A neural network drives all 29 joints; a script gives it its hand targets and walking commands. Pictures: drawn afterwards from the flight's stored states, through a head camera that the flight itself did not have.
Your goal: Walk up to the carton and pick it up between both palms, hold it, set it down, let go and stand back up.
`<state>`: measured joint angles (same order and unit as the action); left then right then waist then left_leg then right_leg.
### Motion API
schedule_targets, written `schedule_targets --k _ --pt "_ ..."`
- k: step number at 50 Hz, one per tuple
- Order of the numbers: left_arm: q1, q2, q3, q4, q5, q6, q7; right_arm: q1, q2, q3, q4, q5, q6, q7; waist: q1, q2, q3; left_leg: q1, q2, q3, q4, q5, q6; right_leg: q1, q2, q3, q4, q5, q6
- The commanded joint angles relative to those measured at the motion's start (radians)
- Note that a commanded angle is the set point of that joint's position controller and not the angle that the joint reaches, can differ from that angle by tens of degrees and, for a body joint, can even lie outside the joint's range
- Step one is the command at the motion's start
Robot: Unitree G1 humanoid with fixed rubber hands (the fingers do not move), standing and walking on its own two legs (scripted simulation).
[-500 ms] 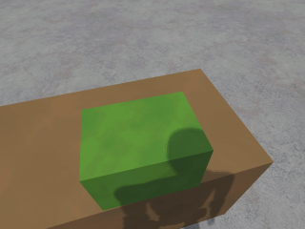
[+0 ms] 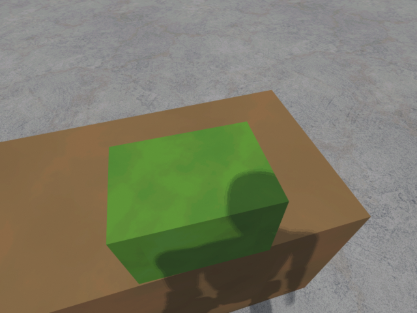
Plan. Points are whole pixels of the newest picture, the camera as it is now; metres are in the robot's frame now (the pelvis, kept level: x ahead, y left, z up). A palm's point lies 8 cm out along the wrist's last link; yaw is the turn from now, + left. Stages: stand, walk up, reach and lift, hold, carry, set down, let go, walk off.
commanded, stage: stand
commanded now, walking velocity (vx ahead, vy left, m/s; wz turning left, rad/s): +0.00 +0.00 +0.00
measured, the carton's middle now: (193, 201) +0.37 +0.04 -0.01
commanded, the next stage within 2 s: none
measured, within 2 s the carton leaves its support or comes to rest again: neither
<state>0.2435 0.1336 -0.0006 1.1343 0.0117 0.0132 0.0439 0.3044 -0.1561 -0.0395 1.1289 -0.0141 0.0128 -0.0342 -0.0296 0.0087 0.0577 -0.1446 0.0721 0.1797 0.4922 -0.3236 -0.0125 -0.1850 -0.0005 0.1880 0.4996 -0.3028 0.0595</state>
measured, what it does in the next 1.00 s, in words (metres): stands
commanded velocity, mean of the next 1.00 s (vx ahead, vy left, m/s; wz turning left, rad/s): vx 0.00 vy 0.00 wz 0.00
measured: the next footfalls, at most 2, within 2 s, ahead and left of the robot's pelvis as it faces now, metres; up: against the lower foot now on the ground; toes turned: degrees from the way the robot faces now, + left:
none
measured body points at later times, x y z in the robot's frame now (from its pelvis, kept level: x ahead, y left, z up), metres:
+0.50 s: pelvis -0.01 +0.00 +0.00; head +0.01 +0.00 +0.45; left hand +0.00 +0.22 -0.16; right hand -0.04 -0.22 -0.16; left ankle -0.04 +0.11 -0.74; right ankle -0.01 -0.17 -0.74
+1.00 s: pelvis -0.01 +0.00 +0.00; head +0.00 +0.00 +0.45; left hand +0.00 +0.22 -0.16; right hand -0.03 -0.22 -0.16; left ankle -0.04 +0.11 -0.74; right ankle -0.01 -0.17 -0.74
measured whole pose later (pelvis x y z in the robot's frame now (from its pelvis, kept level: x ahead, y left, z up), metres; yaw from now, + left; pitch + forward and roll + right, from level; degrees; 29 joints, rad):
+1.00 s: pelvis -0.01 +0.00 +0.00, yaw +0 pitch -1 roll +0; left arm 0.25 0.14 -0.01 1.11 0.02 0.01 0.04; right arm 0.28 -0.15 -0.03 1.11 -0.02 0.02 -0.03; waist -0.03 -0.01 0.05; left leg -0.17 0.07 0.18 0.52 -0.32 0.00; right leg -0.21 0.00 0.19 0.52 -0.29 0.07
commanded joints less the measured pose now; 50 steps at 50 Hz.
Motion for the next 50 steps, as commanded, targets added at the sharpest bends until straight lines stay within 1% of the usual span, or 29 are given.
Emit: schedule_targets --k 1,2,6,7,9,10,11,12,13,17,18,20,22,23,24,27,28,29,32,35,37,39,40,42,43,45,47,48,50 --pt "0.075 0.126 0.029 -0.041 0.002 -0.010 -0.003 0.106 -0.117 -0.018 -0.017 -0.010 -0.011 -0.011 0.018 -0.042 -0.007 0.083 0.079 -0.081 -0.098 0.213 0.046 -0.094 -0.034 -0.016 -0.048 0.378 -0.052" --pt "0.089 0.088 0.014 -0.016 0.002 -0.009 0.003 0.110 -0.114 -0.020 -0.022 -0.001 -0.008 -0.007 0.003 -0.079 0.016 0.095 0.072 -0.081 -0.098 0.193 0.043 -0.142 -0.024 -0.012 -0.053 0.367 -0.054" --pt "0.083 0.100 0.017 -0.040 0.001 -0.009 0.006 0.131 -0.115 -0.020 -0.013 0.001 -0.003 -0.006 -0.002 0.054 -0.045 0.094 0.071 -0.064 -0.113 0.187 0.039 -0.073 -0.026 -0.019 -0.050 0.339 -0.046" --pt "0.039 0.096 0.013 -0.046 0.003 -0.010 0.007 0.118 -0.098 -0.016 -0.017 -0.002 -0.007 -0.015 0.004 0.008 -0.022 0.072 0.087 -0.095 -0.114 0.260 0.047 -0.090 -0.025 -0.031 -0.033 0.357 -0.051" --pt "0.088 0.117 0.020 -0.042 -0.002 -0.009 0.009 0.108 -0.123 -0.022 -0.016 -0.005 -0.004 -0.017 0.018 -0.018 -0.011 0.077 0.088 -0.078 -0.105 0.208 0.052 -0.107 -0.027 -0.034 -0.060 0.343 -0.043" --pt "0.081 0.091 0.013 -0.042 -0.002 -0.010 0.005 0.129 -0.116 -0.017 -0.012 -0.005 -0.001 -0.016 0.006 0.020 0.015 0.081 0.073 -0.073 -0.097 0.231 0.045 -0.114 -0.036 -0.020 -0.050 0.373 -0.042" --pt "0.081 0.118 0.024 -0.043 0.000 -0.011 0.004 0.134 -0.083 -0.009 -0.010 -0.006 -0.004 -0.011 0.000 0.019 0.010 0.082 0.078 -0.069 -0.099 0.263 0.044 -0.116 -0.033 -0.016 -0.039 0.383 -0.048" --pt "0.078 0.111 0.014 -0.029 -0.005 -0.009 0.005 0.138 -0.077 -0.014 -0.016 -0.001 -0.002 -0.004 -0.013 -0.022 0.006 0.064 0.072 -0.079 -0.095 0.178 0.040 -0.121 -0.031 -0.016 -0.040 0.368 -0.054" --pt "0.088 0.129 0.021 -0.037 0.003 -0.010 -0.003 0.123 -0.076 -0.009 -0.013 -0.005 0.000 -0.011 0.007 0.025 0.053 0.043 0.062 -0.070 -0.089 0.170 0.029 -0.128 -0.030 -0.020 -0.066 0.356 -0.049" --pt "0.107 0.114 0.013 -0.028 -0.003 -0.002 0.002 0.125 -0.102 -0.011 -0.018 0.004 -0.001 -0.006 0.007 -0.050 0.044 0.035 0.064 -0.076 -0.103 0.158 0.039 -0.112 -0.031 -0.015 -0.059 0.365 -0.046" --pt "0.081 0.116 0.009 -0.034 0.000 -0.006 0.006 0.155 -0.101 -0.012 -0.014 0.005 0.001 -0.004 -0.009 -0.085 0.040 0.024 0.062 -0.076 -0.106 0.117 0.031 -0.102 -0.041 -0.018 -0.064 0.353 -0.044" --pt "0.096 0.087 0.009 -0.039 0.002 -0.006 -0.001 0.149 -0.100 -0.011 -0.001 -0.004 0.000 -0.006 0.001 -0.010 0.047 0.051 0.074 -0.083 -0.114 0.168 0.036 -0.138 -0.032 -0.015 -0.059 0.297 -0.049" --pt "0.127 0.100 0.012 -0.038 -0.002 -0.009 -0.002 0.137 -0.085 -0.016 -0.014 0.002 0.003 -0.007 0.014 -0.038 0.011 0.098 0.075 -0.083 -0.087 0.212 0.040 -0.143 -0.029 -0.014 -0.049 0.365 -0.052" --pt "0.101 0.115 0.013 -0.030 -0.001 -0.011 0.001 0.117 -0.067 -0.003 -0.015 -0.002 0.004 -0.004 0.005 0.017 0.066 0.032 0.072 -0.077 -0.101 0.182 0.033 -0.130 -0.030 -0.013 -0.053 0.347 -0.052" --pt "0.113 0.105 0.013 -0.020 -0.004 -0.007 0.000 0.105 -0.089 -0.013 -0.041 0.001 -0.001 0.002 0.007 -0.070 0.033 0.056 0.074 -0.080 -0.088 0.194 0.034 -0.129 -0.034 -0.010 -0.054 0.367 -0.055" --pt "0.081 0.082 0.006 -0.054 0.002 -0.004 -0.003 0.109 -0.084 -0.015 -0.031 0.001 -0.002 -0.001 0.014 0.014 0.024 0.010 0.077 -0.100 -0.146 0.091 0.044 -0.105 -0.022 -0.026 -0.041 0.252 -0.041" --pt "0.065 0.081 0.006 -0.053 0.006 -0.003 -0.002 0.116 -0.117 -0.017 -0.027 0.001 -0.004 -0.007 0.004 0.002 0.031 0.018 0.081 -0.094 -0.141 0.104 0.047 -0.119 -0.029 -0.027 -0.042 0.257 -0.036" --pt "0.080 0.067 0.004 -0.046 0.005 0.001 0.000 0.112 -0.120 -0.017 -0.035 0.004 -0.003 -0.007 0.008 -0.065 0.037 0.029 0.082 -0.101 -0.139 0.099 0.044 -0.139 -0.018 -0.028 -0.049 0.252 -0.038" --pt "0.094 0.123 0.013 -0.035 -0.010 -0.014 -0.002 0.138 -0.104 -0.013 -0.028 0.005 0.000 -0.003 -0.006 -0.073 -0.024 0.079 0.070 -0.088 -0.097 0.160 0.037 -0.125 -0.034 -0.009 -0.059 0.342 -0.045" --pt "0.070 0.151 0.018 -0.054 -0.003 -0.012 0.002 0.095 -0.090 -0.007 -0.033 0.000 -0.010 -0.007 0.004 0.032 0.001 0.054 0.071 -0.081 -0.111 0.162 0.038 -0.123 -0.040 -0.012 -0.069 0.325 -0.044" --pt "0.075 0.086 0.010 -0.048 -0.001 -0.009 0.009 0.103 -0.105 -0.016 -0.025 -0.005 -0.005 -0.007 0.003 0.014 -0.039 0.089 0.074 -0.084 -0.109 0.235 0.050 -0.101 -0.033 -0.027 -0.036 0.331 -0.045" --pt "0.106 0.055 -0.002 -0.047 -0.005 -0.004 0.006 0.117 -0.121 -0.013 -0.020 0.003 0.002 -0.001 0.009 0.006 0.014 0.038 0.086 -0.096 -0.121 0.159 0.053 -0.109 -0.032 -0.037 -0.048 0.315 -0.035" --pt "0.086 0.081 0.001 -0.049 0.002 -0.009 0.004 0.106 -0.096 -0.011 -0.022 0.004 0.001 -0.006 0.000 -0.078 0.010 0.042 0.073 -0.080 -0.096 0.143 0.042 -0.115 -0.038 -0.012 -0.065 0.331 -0.049" --pt "0.101 0.139 0.021 -0.045 -0.003 -0.011 -0.002 0.084 -0.071 0.001 -0.031 0.000 0.002 -0.004 0.010 -0.077 0.035 0.022 0.067 -0.076 -0.079 0.134 0.034 -0.108 -0.042 -0.009 -0.063 0.381 -0.048" --pt "0.092 0.113 0.017 -0.054 0.001 -0.013 -0.001 0.096 -0.053 -0.003 -0.032 0.000 0.000 -0.002 0.005 -0.040 0.024 0.014 0.056 -0.074 -0.080 0.142 0.024 -0.104 -0.047 -0.003 -0.046 0.396 -0.053" --pt "0.087 0.108 0.015 -0.046 0.001 -0.009 0.000 0.087 -0.107 -0.014 -0.026 0.004 0.001 -0.003 -0.002 -0.042 0.053 0.042 0.053 -0.074 -0.082 0.142 0.037 -0.150 -0.042 0.006 -0.069 0.368 -0.062" --pt "0.094 0.088 0.002 -0.049 0.005 -0.014 0.004 0.098 -0.098 -0.016 -0.024 -0.007 0.006 -0.009 -0.001 0.013 0.088 0.042 0.054 -0.071 -0.071 0.164 0.040 -0.180 -0.052 0.008 -0.076 0.375 -0.053" --pt "0.095 0.129 0.014 -0.044 0.007 -0.010 0.005 0.105 -0.065 -0.008 -0.027 -0.004 0.007 -0.002 -0.014 -0.059 0.048 0.050 0.061 -0.075 -0.081 0.134 0.041 -0.156 -0.043 0.005 -0.072 0.331 -0.059" --pt "0.094 0.112 0.003 -0.052 0.006 -0.009 -0.007 0.117 -0.099 -0.006 -0.022 0.005 0.005 -0.001 -0.003 -0.032 0.064 0.008 0.065 -0.080 -0.089 0.078 0.029 -0.164 -0.031 -0.004 -0.081 0.292 -0.053"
